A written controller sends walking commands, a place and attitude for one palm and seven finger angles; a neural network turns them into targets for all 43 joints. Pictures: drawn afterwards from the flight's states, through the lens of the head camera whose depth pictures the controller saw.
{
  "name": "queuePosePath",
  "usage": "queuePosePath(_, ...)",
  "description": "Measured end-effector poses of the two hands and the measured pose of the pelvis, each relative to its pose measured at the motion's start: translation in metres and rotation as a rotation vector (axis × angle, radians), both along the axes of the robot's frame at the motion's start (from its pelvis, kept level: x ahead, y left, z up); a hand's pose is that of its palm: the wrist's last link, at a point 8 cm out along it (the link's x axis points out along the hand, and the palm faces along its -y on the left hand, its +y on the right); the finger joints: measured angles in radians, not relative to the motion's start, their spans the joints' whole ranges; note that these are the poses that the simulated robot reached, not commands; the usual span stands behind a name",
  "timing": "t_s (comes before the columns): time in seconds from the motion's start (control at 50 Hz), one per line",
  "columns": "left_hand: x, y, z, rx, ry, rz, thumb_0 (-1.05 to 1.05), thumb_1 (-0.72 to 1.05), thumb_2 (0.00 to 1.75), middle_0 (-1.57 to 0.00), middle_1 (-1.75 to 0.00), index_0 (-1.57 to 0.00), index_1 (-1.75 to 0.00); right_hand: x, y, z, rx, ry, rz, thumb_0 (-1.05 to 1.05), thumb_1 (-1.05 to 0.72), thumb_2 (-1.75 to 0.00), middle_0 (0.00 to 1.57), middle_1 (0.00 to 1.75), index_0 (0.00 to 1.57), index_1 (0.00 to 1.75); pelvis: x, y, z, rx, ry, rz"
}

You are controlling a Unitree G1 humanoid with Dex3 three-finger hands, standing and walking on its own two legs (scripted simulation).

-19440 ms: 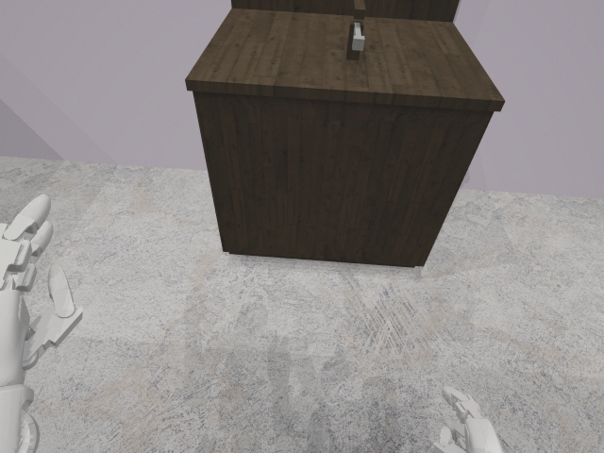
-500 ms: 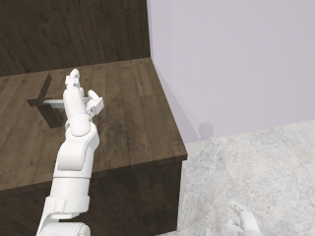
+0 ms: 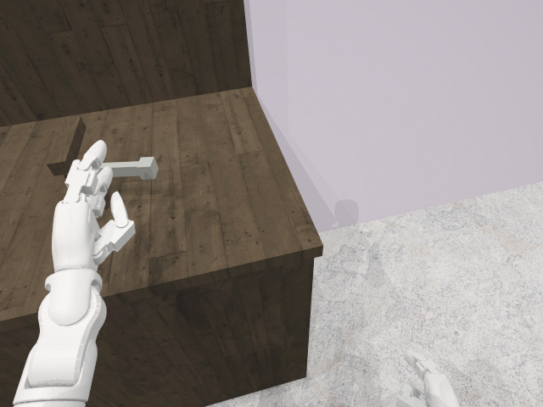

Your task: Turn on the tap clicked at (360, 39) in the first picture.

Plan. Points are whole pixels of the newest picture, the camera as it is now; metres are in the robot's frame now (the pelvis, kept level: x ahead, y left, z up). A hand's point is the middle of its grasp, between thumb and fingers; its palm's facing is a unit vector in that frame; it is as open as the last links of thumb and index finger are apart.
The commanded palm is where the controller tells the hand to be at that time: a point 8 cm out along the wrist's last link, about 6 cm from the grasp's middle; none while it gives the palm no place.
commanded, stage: draw the hand back beside the body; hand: left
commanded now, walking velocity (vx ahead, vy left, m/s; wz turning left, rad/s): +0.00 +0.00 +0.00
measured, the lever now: (147, 168) +0.46 +0.26 +0.12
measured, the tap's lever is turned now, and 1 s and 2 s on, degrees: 77 77 77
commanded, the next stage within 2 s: step back with the hand held close in 0.84 s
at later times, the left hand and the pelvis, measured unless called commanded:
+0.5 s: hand (68, 277) +0.22 +0.26 +0.15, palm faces +0.41 -0.86 -0.31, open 7.4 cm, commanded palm +0.17 +0.30 +0.16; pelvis +0.01 +0.02 +0.00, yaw +1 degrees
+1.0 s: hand (70, 283) +0.21 +0.25 +0.15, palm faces +0.42 -0.83 -0.35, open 7.4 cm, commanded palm +0.17 +0.29 +0.17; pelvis +0.01 +0.01 +0.00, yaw +1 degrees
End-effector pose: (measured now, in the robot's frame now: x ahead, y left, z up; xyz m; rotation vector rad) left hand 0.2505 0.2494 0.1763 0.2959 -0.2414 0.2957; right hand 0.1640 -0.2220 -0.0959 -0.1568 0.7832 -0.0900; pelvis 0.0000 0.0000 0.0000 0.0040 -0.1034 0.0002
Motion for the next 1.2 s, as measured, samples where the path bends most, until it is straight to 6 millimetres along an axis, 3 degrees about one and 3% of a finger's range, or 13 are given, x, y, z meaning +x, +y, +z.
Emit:
queuePosePath(0.14,-0.02,0.016,-0.004,0.018,0.014,0.013,0.02,0.89,0.9,-0.19,-0.24,-0.19,-0.25,-0.001,0.014,0.004,0.016,-0.019,0.002,0.02,-0.91,-0.9,0.2,0.3,0.2,0.3,0.001,0.009,0.001,-0.004,-0.004,-0.009)
queuePosePath(0.34,-0.054,0.04,-0.011,0.029,0.028,0.08,0.02,0.89,0.9,-0.2,-0.27,-0.2,-0.28,0.008,0.018,0.008,-0.028,-0.02,0.036,0.02,-0.91,-0.9,0.2,0.3,0.2,0.3,0.004,0.019,0.0,-0.008,-0.007,0.005)
queuePosePath(0.64,-0.087,0.056,-0.015,0.068,0.088,0.157,0.02,0.89,0.9,-0.21,-0.29,-0.21,-0.3,0.028,0.029,0.015,-0.026,-0.072,0.071,0.02,-0.91,-0.9,0.2,0.3,0.2,0.3,0.012,0.022,-0.001,-0.012,0.001,0.015)
queuePosePath(0.84,-0.085,0.05,-0.012,0.063,0.077,0.172,0.02,0.89,0.9,-0.21,-0.3,-0.21,-0.3,0.029,0.028,0.01,-0.018,-0.066,0.082,0.02,-0.91,-0.9,0.2,0.3,0.2,0.3,0.012,0.016,-0.001,-0.009,0.001,0.022)
queuePosePath(1.08,-0.081,0.043,-0.001,0.139,0.063,0.139,0.02,0.89,0.9,-0.21,-0.3,-0.21,-0.3,0.022,0.009,0.008,-0.022,-0.049,0.04,0.02,-0.91,-0.9,0.2,0.3,0.2,0.3,0.006,0.008,-0.003,-0.015,0.047,0.019)
queuePosePath(1.2,-0.089,0.038,-0.012,0.161,0.14,0.107,0.02,0.89,0.9,-0.21,-0.3,-0.21,-0.3,0.009,0.0,0.006,-0.034,-0.03,-0.008,0.02,-0.91,-0.9,0.2,0.3,0.2,0.3,-0.006,0.01,-0.005,-0.008,0.085,0.012)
